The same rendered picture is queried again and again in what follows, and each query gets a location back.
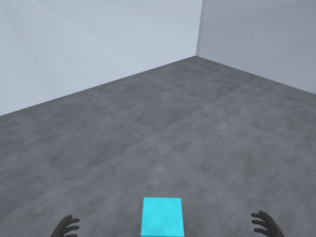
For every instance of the left robot hand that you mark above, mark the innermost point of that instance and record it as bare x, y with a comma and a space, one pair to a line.
61, 228

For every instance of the carton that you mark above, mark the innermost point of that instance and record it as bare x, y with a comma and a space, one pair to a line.
162, 217

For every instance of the right robot hand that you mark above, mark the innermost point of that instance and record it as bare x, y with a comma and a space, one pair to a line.
272, 228

